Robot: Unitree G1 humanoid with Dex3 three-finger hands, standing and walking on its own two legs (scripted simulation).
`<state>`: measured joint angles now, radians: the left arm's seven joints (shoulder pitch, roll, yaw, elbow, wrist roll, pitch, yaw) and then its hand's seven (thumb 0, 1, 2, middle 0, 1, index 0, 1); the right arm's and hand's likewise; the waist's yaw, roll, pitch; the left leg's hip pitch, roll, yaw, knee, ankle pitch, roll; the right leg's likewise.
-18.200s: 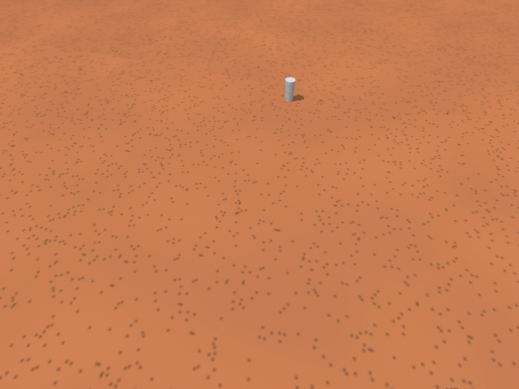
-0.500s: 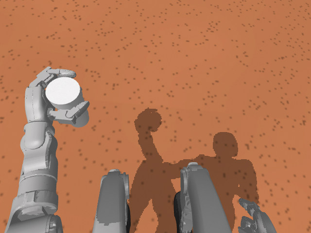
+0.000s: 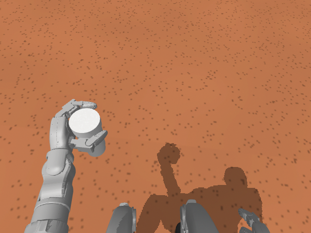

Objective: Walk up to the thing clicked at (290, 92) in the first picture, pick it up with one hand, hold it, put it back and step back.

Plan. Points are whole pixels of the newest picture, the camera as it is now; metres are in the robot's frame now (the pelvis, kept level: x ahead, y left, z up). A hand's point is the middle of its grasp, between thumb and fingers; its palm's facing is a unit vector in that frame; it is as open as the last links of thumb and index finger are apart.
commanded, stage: lift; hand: left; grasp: from the side
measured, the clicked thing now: (91, 135) +0.38 +0.18 -0.02
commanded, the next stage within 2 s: hold in 0.86 s
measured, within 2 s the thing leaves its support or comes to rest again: neither
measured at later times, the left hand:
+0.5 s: hand (84, 114) +0.38 +0.17 +0.09, palm faces +0.14 -0.99 -0.01, open 9.4 cm
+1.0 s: hand (84, 107) +0.38 +0.17 +0.12, palm faces +0.14 -0.99 +0.00, open 9.4 cm
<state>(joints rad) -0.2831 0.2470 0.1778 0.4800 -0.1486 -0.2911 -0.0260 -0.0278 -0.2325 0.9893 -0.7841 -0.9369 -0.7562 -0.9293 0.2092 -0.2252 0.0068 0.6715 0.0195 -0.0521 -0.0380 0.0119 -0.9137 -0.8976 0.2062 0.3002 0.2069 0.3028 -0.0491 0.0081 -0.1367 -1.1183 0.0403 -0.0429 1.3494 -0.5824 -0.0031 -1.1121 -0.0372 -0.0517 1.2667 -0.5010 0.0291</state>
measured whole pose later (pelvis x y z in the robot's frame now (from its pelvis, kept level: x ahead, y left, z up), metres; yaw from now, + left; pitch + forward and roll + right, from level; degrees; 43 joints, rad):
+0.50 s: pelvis +0.02 +0.00 +0.06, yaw +0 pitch +13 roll -2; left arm -0.21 0.20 0.15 0.47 -0.15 -0.32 -0.01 -0.03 -0.23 0.99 -0.78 -0.94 -0.76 -0.93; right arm 0.23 -0.21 0.01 0.68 0.00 -0.04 -0.04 0.01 -0.92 -0.90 0.21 0.30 0.21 0.30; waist -0.03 0.00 -0.08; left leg -0.78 0.04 -0.02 1.06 -0.50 -0.01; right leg -0.78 -0.03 -0.04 0.99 -0.43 0.03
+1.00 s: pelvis +0.04 -0.01 +0.08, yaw +0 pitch +9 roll -2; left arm -0.16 0.19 0.15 0.45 -0.16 -0.33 -0.02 -0.03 -0.23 0.99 -0.78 -0.95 -0.75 -0.94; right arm 0.24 -0.21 -0.01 0.68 0.00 -0.03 -0.04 0.01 -0.91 -0.90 0.21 0.30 0.21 0.30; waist -0.03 0.01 -0.05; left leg -0.61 0.05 -0.01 0.92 -0.47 -0.02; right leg -0.62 -0.03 -0.04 0.86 -0.40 0.02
